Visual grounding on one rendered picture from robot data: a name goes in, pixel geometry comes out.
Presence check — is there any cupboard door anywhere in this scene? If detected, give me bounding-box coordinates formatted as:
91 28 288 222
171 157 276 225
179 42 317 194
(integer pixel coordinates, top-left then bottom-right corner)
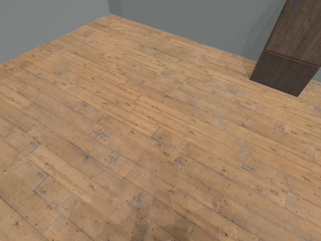
266 0 321 65

